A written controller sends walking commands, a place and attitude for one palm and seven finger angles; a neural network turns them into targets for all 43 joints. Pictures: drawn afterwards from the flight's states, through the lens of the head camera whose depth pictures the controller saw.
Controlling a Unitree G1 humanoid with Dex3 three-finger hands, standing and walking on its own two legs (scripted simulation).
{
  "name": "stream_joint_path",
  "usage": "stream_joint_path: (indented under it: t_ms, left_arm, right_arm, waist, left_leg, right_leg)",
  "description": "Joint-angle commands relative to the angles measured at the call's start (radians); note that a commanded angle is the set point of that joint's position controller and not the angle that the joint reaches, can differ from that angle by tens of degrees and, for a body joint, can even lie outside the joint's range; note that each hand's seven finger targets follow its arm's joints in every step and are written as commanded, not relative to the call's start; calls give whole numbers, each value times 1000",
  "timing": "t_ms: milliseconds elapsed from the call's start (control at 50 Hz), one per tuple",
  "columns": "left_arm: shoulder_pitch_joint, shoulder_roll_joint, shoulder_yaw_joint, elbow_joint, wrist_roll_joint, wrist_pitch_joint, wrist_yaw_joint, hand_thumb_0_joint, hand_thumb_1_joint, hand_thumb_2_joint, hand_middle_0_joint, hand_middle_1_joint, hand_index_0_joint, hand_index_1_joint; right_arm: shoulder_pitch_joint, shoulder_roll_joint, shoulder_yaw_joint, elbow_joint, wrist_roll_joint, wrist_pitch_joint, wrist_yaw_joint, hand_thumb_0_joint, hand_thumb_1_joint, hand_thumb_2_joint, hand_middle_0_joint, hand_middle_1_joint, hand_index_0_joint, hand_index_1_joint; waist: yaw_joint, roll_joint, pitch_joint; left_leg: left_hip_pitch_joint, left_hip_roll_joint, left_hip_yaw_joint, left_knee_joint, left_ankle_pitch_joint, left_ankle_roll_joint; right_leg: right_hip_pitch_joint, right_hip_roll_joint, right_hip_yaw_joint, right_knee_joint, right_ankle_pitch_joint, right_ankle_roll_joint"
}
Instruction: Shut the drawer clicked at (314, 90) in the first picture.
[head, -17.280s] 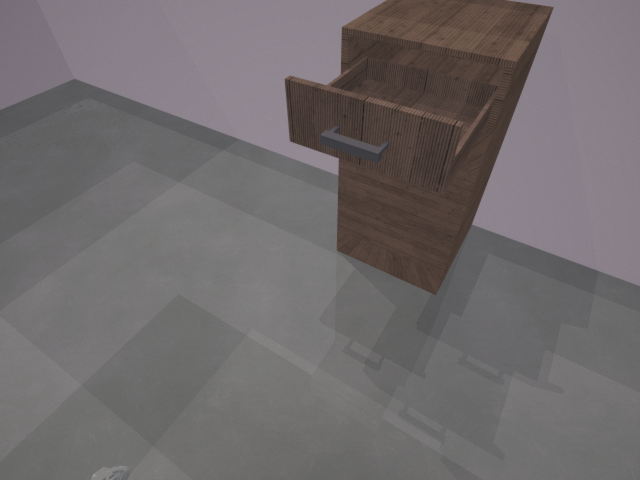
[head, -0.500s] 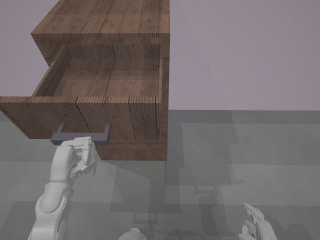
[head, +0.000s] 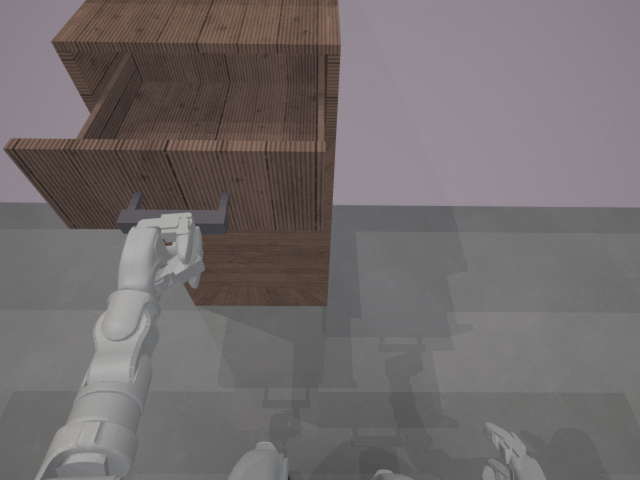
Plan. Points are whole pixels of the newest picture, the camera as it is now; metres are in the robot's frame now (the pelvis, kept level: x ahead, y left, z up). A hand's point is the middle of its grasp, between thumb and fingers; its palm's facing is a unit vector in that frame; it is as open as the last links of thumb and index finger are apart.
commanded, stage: push the drawer shut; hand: left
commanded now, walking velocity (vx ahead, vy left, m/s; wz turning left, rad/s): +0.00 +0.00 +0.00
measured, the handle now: (178, 210) +0.45 +0.20 +0.07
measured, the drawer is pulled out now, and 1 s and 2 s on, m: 0.23 0.11 0.00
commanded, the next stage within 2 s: none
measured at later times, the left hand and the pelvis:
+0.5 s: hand (205, 215) +0.44 +0.17 +0.06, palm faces +0.00 -1.00 -0.04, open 2.9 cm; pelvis +0.01 +0.01 +0.00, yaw -2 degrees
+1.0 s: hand (212, 189) +0.49 +0.16 +0.07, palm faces +0.02 -1.00 -0.04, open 3.0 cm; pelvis +0.00 +0.01 -0.02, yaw -2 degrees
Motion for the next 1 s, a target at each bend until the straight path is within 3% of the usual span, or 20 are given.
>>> stream_joint_path:
  t_ms: [0, 60, 100, 160, 220, 280, 400, 440, 480, 560, 620, 660, 700, 720, 740, 800, 860, 900, 960, 980]
  left_arm:
    - [-506, 204, 98, -142, -13, -62, 25, 0, 900, 900, -1400, -1600, -1400, -1600]
    - [-563, 179, 81, -103, -11, -64, 23, 0, 900, 900, -1400, -1600, -1400, -1600]
    - [-578, 216, 117, -59, -6, -66, 26, 0, 900, 900, -1400, -1600, -1400, -1600]
    - [-599, 227, 135, -50, -2, -72, 22, 0, 900, 900, -1400, -1600, -1400, -1600]
    - [-628, 189, 109, -43, 7, -76, 25, 0, 900, 900, -1400, -1600, -1400, -1600]
    - [-623, 218, 137, -23, 10, -79, 35, 0, 900, 900, -1400, -1600, -1400, -1600]
    - [-679, 209, 130, 9, 32, -96, 44, 0, 900, 900, -1400, -1600, -1400, -1600]
    - [-703, 235, 153, 43, 37, -97, 51, 0, 900, 900, -1400, -1600, -1400, -1600]
    - [-741, 205, 122, 42, 40, -104, 49, 0, 900, 900, -1400, -1600, -1400, -1600]
    - [-786, 237, 145, 60, 50, -113, 51, 0, 900, 900, -1400, -1600, -1400, -1600]
    - [-847, 250, 148, 114, 56, -116, 47, 0, 900, 900, -1400, -1600, -1400, -1600]
    - [-911, 253, 143, 153, 55, -121, 43, 0, 900, 900, -1400, -1600, -1400, -1600]
    - [-935, 288, 166, 159, 62, -132, 43, 0, 900, 900, -1400, -1600, -1400, -1600]
    - [-947, 280, 157, 170, 66, -136, 42, 0, 900, 900, -1400, -1600, -1400, -1600]
    - [-966, 267, 149, 171, 63, -138, 41, 0, 900, 900, -1400, -1600, -1400, -1600]
    - [-1004, 300, 166, 206, 66, -140, 39, 0, 900, 900, -1400, -1600, -1400, -1600]
    - [-1045, 333, 176, 260, 74, -133, 35, 0, 900, 900, -1400, -1600, -1400, -1600]
    - [-1092, 336, 175, 258, 77, -138, 30, 0, 900, 900, -1400, -1600, -1400, -1600]
    - [-1089, 391, 214, 302, 81, -126, 25, 0, 900, 900, -1400, -1600, -1400, -1600]
    - [-1113, 383, 199, 309, 82, -124, 22, 0, 900, 900, -1400, -1600, -1400, -1600]
  right_arm:
    - [6, -149, -53, -114, -3, -33, -8, 0, -900, -900, 200, 300, 200, 300]
    - [21, -148, -56, -112, -4, -27, -2, 0, -900, -900, 200, 300, 200, 300]
    - [39, -155, -59, -103, -8, -20, 0, 0, -900, -900, 200, 300, 200, 300]
    - [61, -157, -66, -105, -12, -11, 7, 0, -900, -900, 200, 300, 200, 300]
    - [82, -156, -72, -102, -16, -4, 19, 0, -900, -900, 200, 300, 200, 300]
    - [98, -160, -77, -101, -19, 9, 25, 0, -900, -900, 200, 300, 200, 300]
    - [118, -159, -81, -93, -23, 30, 34, 0, -900, -900, 200, 300, 200, 300]
    - [127, -162, -83, -86, -24, 37, 35, 0, -900, -900, 200, 300, 200, 300]
    - [126, -159, -82, -89, -24, 41, 36, 0, -900, -900, 200, 300, 200, 300]
    - [141, -161, -84, -81, -27, 49, 36, 0, -900, -900, 200, 300, 200, 300]
    - [146, -160, -78, -71, -28, 53, 36, 0, -900, -900, 200, 300, 200, 300]
    - [149, -160, -76, -62, -27, 54, 32, 0, -900, -900, 200, 300, 200, 300]
    - [157, -166, -76, -62, -30, 54, 30, 0, -900, -900, 200, 300, 200, 300]
    - [157, -164, -75, -62, -29, 55, 31, 0, -900, -900, 200, 300, 200, 300]
    - [160, -162, -75, -62, -31, 55, 32, 0, -900, -900, 200, 300, 200, 300]
    - [170, -166, -72, -55, -32, 56, 32, 0, -900, -900, 200, 300, 200, 300]
    - [179, -169, -67, -53, -30, 59, 29, 0, -900, -900, 200, 300, 200, 300]
    - [192, -168, -68, -51, -33, 56, 29, 0, -900, -900, 200, 300, 200, 300]
    - [210, -175, -67, -50, -36, 61, 31, 0, -900, -900, 200, 300, 200, 300]
    - [212, -172, -64, -52, -35, 61, 32, 0, -900, -900, 200, 300, 200, 300]
  waist:
    - [-49, -22, -267]
    - [-56, 7, -286]
    - [-56, -15, -287]
    - [-49, -9, -343]
    - [-50, 51, -375]
    - [-52, -8, -372]
    - [-60, 35, -357]
    - [-68, 2, -349]
    - [-78, 16, -361]
    - [-82, 29, -402]
    - [-92, 38, -378]
    - [-110, 0, -355]
    - [-104, 30, -383]
    - [-107, 56, -396]
    - [-111, 45, -412]
    - [-116, 58, -413]
    - [-134, 28, -394]
    - [-139, 57, -412]
    - [-136, 43, -433]
    - [-145, 54, -424]
  left_leg:
    - [256, -15, -41, -124, -86, 17]
    - [283, -14, -44, -124, -80, 13]
    - [272, -12, -48, -118, -67, 16]
    - [296, -11, -43, -108, 2, 14]
    - [351, -5, -60, -103, 50, 7]
    - [327, -4, -49, -97, 75, 11]
    - [335, -1, -54, -83, 96, 9]
    - [322, 1, -53, -82, 84, 11]
    - [329, 1, -55, -79, 82, 11]
    - [350, 2, -58, -64, 107, 12]
    - [322, 2, -60, -55, 70, 14]
    - [286, 1, -56, -48, 31, 20]
    - [290, 0, -58, -41, 34, 20]
    - [309, 1, -62, -42, 33, 17]
    - [310, 1, -64, -37, 39, 18]
    - [283, -1, -63, -23, 22, 22]
    - [228, 1, -56, -14, -16, 26]
    - [236, 1, -58, -2, -6, 28]
    - [201, 3, -52, 12, 2, 29]
    - [183, 1, -47, 16, -6, 31]
  right_leg:
    - [-66, 9, 80, -197, 37, 16]
    - [-93, 11, 71, -188, 49, 14]
    - [-94, 15, 69, -183, 59, 14]
    - [-73, 15, 65, -168, 123, 12]
    - [-113, 19, 48, -146, 148, 5]
    - [-86, 22, 52, -150, 184, 9]
    - [-129, 27, 47, -133, 188, 4]
    - [-137, 28, 47, -134, 180, 7]
    - [-146, 27, 48, -131, 175, 7]
    - [-154, 29, 50, -121, 190, 6]
    - [-185, 31, 53, -118, 157, 6]
    - [-195, 30, 59, -125, 134, 11]
    - [-199, 31, 61, -113, 130, 7]
    - [-215, 30, 58, -110, 123, 6]
    - [-215, 31, 56, -107, 126, 7]
    - [-224, 34, 63, -102, 112, 7]
    - [-228, 33, 73, -107, 87, 12]
    - [-247, 36, 73, -94, 90, 10]
    - [-229, 38, 81, -94, 96, 13]
    - [-229, 37, 87, -97, 92, 14]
